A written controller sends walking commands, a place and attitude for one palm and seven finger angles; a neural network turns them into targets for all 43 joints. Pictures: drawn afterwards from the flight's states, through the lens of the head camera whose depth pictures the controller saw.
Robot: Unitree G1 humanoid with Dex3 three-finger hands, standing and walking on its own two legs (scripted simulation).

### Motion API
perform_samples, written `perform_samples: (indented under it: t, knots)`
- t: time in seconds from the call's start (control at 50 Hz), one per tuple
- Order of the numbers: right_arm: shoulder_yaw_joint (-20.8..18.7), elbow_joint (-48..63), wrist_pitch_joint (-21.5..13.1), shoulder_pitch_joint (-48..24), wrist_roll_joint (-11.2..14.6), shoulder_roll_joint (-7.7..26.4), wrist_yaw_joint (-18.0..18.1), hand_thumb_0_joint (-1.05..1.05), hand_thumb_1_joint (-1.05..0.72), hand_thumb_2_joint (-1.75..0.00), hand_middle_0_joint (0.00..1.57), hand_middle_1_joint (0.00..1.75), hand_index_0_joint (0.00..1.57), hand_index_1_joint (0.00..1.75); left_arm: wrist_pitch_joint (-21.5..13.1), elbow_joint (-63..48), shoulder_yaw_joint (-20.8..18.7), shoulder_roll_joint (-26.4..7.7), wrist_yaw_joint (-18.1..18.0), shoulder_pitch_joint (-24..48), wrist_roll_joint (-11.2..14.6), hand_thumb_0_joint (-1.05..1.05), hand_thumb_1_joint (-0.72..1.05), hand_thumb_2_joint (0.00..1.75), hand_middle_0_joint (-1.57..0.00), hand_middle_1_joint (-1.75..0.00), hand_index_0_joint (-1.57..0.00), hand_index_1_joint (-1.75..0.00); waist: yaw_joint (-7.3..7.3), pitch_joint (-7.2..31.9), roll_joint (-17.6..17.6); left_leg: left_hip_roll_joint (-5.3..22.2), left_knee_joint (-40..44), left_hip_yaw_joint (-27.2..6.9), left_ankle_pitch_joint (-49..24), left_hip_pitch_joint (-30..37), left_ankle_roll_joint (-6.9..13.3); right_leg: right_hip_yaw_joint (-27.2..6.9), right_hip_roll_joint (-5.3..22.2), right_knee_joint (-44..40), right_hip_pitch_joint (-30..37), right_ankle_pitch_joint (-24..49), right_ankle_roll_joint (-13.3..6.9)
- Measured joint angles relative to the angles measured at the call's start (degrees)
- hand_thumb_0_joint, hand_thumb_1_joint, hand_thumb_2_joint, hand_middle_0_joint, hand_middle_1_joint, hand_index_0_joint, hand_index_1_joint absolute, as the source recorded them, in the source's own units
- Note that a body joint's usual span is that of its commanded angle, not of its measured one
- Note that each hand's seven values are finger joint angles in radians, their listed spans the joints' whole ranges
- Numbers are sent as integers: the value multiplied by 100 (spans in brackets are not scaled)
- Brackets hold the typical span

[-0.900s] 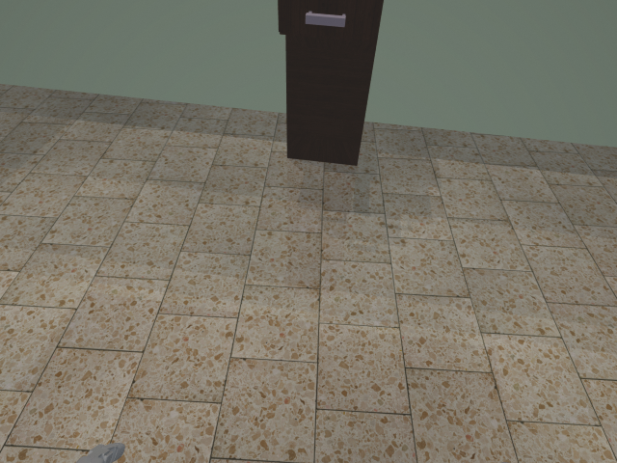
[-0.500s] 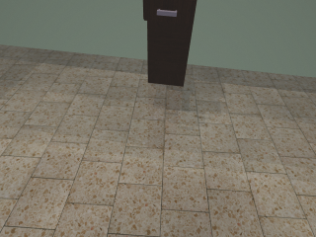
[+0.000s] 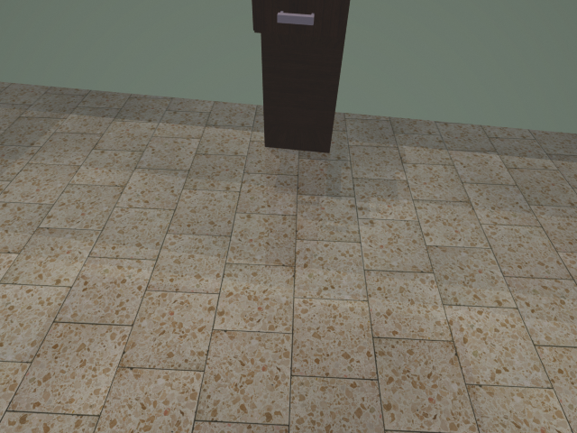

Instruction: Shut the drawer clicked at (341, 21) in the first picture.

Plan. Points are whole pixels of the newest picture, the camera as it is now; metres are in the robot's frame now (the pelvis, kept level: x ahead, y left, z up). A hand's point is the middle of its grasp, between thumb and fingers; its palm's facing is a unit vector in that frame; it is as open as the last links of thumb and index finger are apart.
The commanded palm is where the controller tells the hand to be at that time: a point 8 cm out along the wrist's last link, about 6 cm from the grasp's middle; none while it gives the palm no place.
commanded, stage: look at it before walking up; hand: left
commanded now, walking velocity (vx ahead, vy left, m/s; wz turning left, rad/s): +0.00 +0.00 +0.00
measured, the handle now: (296, 16) +1.43 +0.04 +0.04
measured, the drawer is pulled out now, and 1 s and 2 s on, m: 0.27 0.27 0.27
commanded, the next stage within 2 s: walk to a spot facing it in 0.54 s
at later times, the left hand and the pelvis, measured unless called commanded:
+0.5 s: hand out of the picture +0.08 +0.24 -0.16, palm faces -0.03 -0.94 -0.33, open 7.4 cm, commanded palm none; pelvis +0.01 +0.00 +0.00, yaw +0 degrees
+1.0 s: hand out of the picture +0.04 +0.19 -0.20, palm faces -0.02 -0.99 -0.16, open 7.4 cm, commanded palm none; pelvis +0.08 +0.01 -0.02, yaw -4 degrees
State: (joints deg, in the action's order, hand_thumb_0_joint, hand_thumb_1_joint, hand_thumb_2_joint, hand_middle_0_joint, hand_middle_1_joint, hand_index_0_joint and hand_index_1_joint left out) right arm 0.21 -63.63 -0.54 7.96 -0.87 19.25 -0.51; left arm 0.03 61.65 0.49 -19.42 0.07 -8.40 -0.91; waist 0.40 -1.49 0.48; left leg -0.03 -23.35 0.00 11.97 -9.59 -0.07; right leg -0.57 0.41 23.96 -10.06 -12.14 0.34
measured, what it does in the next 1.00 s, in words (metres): shifts its weight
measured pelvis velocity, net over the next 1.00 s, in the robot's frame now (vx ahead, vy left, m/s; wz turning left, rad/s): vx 0.08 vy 0.01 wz -0.07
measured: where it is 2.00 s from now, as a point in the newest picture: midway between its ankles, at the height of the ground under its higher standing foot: (305, 372)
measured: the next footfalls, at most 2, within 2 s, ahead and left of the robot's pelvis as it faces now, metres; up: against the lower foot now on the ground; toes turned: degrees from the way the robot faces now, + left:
right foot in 1.32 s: +0.35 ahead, -0.14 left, +0.00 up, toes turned -16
left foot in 1.86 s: +0.57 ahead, +0.05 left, +0.00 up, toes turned +3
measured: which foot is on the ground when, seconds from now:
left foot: down 0.00-1.00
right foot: down 0.00-1.00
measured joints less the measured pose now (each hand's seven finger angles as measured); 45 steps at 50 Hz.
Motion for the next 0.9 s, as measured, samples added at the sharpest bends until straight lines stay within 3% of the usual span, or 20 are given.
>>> perform_samples:
  t: [0.68,0.9]
  knots:
    - [12,-21,-24,-158,10,-3,33,1,-90,-90,20,30,21,30,-20,72,-16,4,-23,-17,0,0,90,90,-20,-30,-20,-30,-42,3,7,51,193,10,2,188,-48,-8,-49,-169,167,-3,-38]
    - [-3,-25,18,658,-78,-496,-9,1,-91,-90,20,30,20,30,67,76,-97,546,74,-912,-47,0,90,90,-20,-30,-20,-30,-99,321,-31,188,-846,126,923,-60,22,-123,-191,569,0,-692,-87]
